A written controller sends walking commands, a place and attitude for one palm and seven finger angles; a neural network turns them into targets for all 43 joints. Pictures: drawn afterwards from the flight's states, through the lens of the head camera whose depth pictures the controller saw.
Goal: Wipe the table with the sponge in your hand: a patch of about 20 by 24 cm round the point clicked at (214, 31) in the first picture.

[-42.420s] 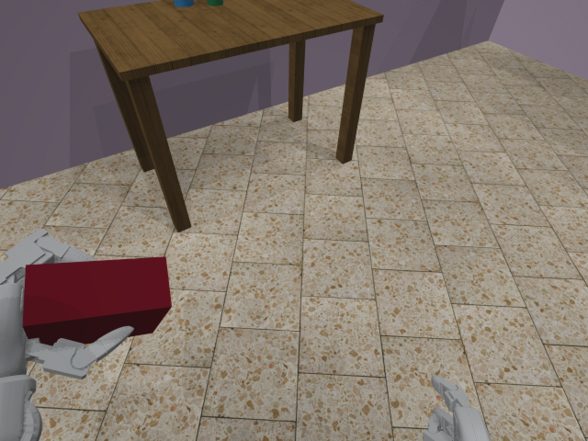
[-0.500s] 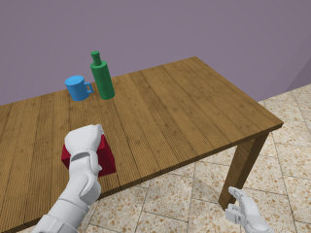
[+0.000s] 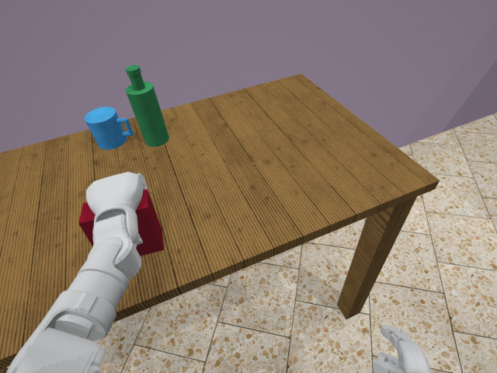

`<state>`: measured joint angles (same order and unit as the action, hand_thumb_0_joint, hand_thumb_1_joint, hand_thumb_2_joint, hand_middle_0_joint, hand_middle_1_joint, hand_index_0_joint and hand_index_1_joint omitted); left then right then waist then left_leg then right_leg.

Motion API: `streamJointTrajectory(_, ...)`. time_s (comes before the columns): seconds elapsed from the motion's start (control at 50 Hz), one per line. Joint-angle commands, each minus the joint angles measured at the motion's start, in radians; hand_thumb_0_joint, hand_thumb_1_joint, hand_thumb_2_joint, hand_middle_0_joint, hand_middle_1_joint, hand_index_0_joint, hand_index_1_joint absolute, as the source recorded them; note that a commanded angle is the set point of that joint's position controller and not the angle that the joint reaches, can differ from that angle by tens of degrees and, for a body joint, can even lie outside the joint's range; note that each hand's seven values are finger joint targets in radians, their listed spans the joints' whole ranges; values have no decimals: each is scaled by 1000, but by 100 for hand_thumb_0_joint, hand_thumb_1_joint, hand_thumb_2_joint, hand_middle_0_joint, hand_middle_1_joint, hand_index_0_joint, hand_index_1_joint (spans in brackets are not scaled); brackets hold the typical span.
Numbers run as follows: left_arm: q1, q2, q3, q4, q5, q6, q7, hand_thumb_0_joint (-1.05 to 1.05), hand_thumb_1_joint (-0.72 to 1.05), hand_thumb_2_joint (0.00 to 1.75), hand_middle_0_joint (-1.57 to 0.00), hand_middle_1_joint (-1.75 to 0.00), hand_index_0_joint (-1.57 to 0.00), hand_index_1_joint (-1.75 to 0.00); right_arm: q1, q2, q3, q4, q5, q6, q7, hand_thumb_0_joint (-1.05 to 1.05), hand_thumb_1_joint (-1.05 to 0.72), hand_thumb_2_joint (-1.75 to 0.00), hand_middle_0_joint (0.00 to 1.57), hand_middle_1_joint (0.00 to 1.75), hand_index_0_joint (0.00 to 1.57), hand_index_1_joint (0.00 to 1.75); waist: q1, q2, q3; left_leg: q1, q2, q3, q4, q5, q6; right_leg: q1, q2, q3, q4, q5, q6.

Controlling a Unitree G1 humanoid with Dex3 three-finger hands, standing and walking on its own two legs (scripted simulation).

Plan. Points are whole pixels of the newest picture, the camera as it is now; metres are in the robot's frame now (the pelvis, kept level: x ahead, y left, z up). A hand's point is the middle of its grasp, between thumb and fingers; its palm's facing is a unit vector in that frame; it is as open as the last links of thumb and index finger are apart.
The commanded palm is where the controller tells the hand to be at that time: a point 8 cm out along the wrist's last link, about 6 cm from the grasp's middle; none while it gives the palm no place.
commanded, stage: wipe forward along the middle lane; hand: left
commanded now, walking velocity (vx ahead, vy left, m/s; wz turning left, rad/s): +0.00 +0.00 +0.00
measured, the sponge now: (128, 234) +0.35 +0.26 +0.03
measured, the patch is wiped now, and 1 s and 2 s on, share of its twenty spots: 0.85 0.85 0.85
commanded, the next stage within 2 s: slide back across to the first lane in 0.86 s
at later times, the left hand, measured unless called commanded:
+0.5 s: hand (120, 193) +0.41 +0.28 +0.07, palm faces -0.09 -0.02 -1.00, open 9.5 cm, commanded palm +0.40 +0.29 +0.11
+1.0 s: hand (113, 176) +0.46 +0.32 +0.07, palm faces -0.10 -0.01 -1.00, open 9.5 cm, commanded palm +0.44 +0.32 +0.12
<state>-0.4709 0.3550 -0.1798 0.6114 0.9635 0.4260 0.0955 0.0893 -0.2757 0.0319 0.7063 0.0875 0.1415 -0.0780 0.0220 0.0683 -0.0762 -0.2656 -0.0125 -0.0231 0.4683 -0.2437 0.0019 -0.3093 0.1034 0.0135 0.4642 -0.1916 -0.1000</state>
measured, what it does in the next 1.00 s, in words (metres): stands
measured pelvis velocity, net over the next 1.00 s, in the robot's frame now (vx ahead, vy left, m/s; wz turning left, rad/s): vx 0.01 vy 0.04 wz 0.00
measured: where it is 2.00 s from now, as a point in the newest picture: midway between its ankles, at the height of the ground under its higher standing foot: outside the picture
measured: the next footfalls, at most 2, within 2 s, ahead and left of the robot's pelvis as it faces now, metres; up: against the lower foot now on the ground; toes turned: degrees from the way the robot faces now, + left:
none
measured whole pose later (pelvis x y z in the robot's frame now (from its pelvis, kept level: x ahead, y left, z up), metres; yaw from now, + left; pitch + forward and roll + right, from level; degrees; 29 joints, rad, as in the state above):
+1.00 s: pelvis +0.01 +0.04 +0.00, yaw +0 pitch +11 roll -1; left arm -0.86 0.48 -0.07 1.11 1.03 0.24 0.17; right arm 0.23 -0.27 0.01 0.74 0.07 0.11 -0.05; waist -0.07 0.04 -0.11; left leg -0.46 -0.04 -0.02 0.53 -0.27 0.04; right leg -0.47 0.08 0.02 0.47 -0.19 -0.05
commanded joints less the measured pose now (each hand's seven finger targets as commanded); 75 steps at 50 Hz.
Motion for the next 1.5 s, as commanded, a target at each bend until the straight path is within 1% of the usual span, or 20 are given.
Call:
streamJointTrajectory(0.0,-315,266,106,-12,40,-35,43,0,10,130,-120,-160,-120,-160,-119,-118,-43,-142,-8,-56,-6,0,-90,-90,20,30,20,30,-5,-143,-176,-113,-41,17,-31,5,45,172,-98,155,-116,-13,51)
streamJointTrajectory(0.06,-309,296,141,9,44,-60,53,0,10,130,-120,-160,-120,-160,-100,-124,-48,-137,-8,-57,-1,0,-90,-90,20,30,20,30,4,-128,-206,-128,-42,10,-31,20,43,180,-93,156,-102,24,44)
streamJointTrajectory(0.08,-321,254,100,16,39,-67,57,0,10,130,-120,-160,-120,-160,-94,-118,-49,-141,-6,-59,-1,0,-90,-90,20,30,20,30,-10,-130,-198,-132,-40,21,-24,15,46,177,-99,147,-102,29,52)
streamJointTrajectory(0.12,-352,274,109,44,38,-79,65,0,10,130,-120,-160,-120,-160,-79,-124,-50,-133,-5,-62,-2,0,-90,-90,20,30,20,30,-22,-149,-180,-146,-39,22,-18,0,47,160,-100,152,-109,10,57)
streamJointTrajectory(0.16,-383,356,172,73,36,-89,72,0,10,130,-120,-160,-120,-160,-69,-133,-53,-121,-7,-63,-4,0,-90,-90,20,30,20,30,-19,-171,-179,-171,-39,16,-17,-20,46,163,-103,179,-122,-31,58)
streamJointTrajectory(0.22,-452,346,139,143,48,-110,77,0,10,130,-120,-160,-120,-160,-36,-132,-53,-107,-6,-69,-4,0,-90,-90,20,30,20,30,-40,-173,-162,-203,-38,21,-12,-43,47,142,-110,169,-124,-79,65)
streamJointTrajectory(0.26,-468,403,184,162,59,-123,80,0,10,130,-120,-160,-120,-160,-27,-137,-57,-99,-6,-70,-1,0,-90,-90,20,30,20,30,-29,-122,-195,-195,-37,13,-13,-24,47,143,-104,171,-113,-57,55)
streamJointTrajectory(0.28,-479,375,154,169,63,-129,81,0,10,130,-120,-160,-120,-160,-15,-132,-58,-100,-6,-70,0,0,-90,-90,20,30,20,30,-35,-106,-217,-188,-34,22,-7,-14,49,150,-107,152,-102,-30,59)
streamJointTrajectory(0.46,-532,411,183,254,56,-165,86,0,10,130,-120,-160,-120,-160,34,-141,-63,-88,-5,-70,11,0,-90,-90,20,30,20,30,-48,-121,-261,-201,-29,19,-2,23,52,164,-100,133,-85,80,62)
streamJointTrajectory(0.58,-579,383,152,283,79,-180,104,0,10,130,-120,-160,-120,-160,72,-142,-68,-81,-9,-68,15,0,-90,-90,20,30,20,30,-68,-110,-266,-186,-28,26,5,52,56,138,-94,98,-69,139,63)
streamJointTrajectory(0.78,-691,437,167,379,98,-157,121,0,10,130,-120,-160,-120,-160,110,-151,-64,-53,-13,-64,18,0,-90,-90,20,30,20,30,-85,-93,-285,-171,-22,11,1,76,53,90,-83,58,-54,134,58)
streamJointTrajectory(0.84,-731,383,123,391,97,-153,117,0,10,130,-120,-160,-120,-160,120,-146,-65,-52,-16,-68,21,0,-90,-90,20,30,20,30,-100,-72,-281,-145,-16,9,4,87,52,54,-79,45,-53,140,55)
streamJointTrajectory(0.88,-729,416,148,403,103,-160,113,0,10,130,-120,-160,-120,-160,135,-150,-67,-49,-19,-65,22,0,-90,-90,20,30,20,30,-88,-59,-331,-131,-14,2,11,136,49,72,-75,40,-33,184,50)
streamJointTrajectory(0.92,-736,359,116,398,94,-165,112,0,10,130,-120,-160,-120,-160,143,-146,-70,-51,-21,-65,25,0,-90,-90,20,30,20,30,-98,-66,-335,-111,-10,3,18,160,48,57,-72,30,-31,210,50)
streamJointTrajectory(0.98,-672,385,164,356,87,-183,115,0,10,130,-120,-160,-120,-160,145,-144,-77,-62,-25,-61,30,0,-90,-90,20,30,20,30,-58,-41,-400,-66,-6,-6,21,242,45,95,-65,22,-15,261,41)
streamJointTrajectory(1.16,-647,446,213,261,89,-159,133,0,10,130,-120,-160,-120,-160,96,-146,-75,-76,-16,-53,39,0,-90,-90,20,30,20,30,-32,-36,-313,-35,-2,-26,-20,293,37,102,-59,2,-33,236,27)
streamJointTrajectory(1.28,-653,356,128,209,80,-142,92,0,10,130,-120,-160,-120,-160,83,-143,-77,-85,-13,-55,40,0,-90,-90,20,30,20,30,-48,-10,-299,44,10,-45,-21,324,27,58,-54,-11,-40,198,25)
streamJointTrajectory(1.32,-618,397,163,195,80,-147,83,0,10,130,-120,-160,-120,-160,85,-147,-79,-87,-14,-52,38,0,-90,-90,20,30,20,30,-36,-17,-330,55,7,-45,-19,336,25,81,-54,-8,-42,209,24)
streamJointTrajectory(1.4,-613,392,152,178,82,-164,61,0,10,130,-120,-160,-120,-160,79,-147,-74,-93,-14,-45,31,0,-90,-90,20,30,20,30,-38,-28,-305,60,7,-50,-21,364,19,80,-56,-12,-43,224,22)
streamJointTrajectory(1.48,-609,442,185,168,96,-177,50,0,10,130,-120,-160,-120,-160,75,-151,-69,-92,-15,-38,28,0,-90,-90,20,30,20,30,-29,-13,-301,63,3,-52,-22,387,14,89,-57,-11,-41,235,16)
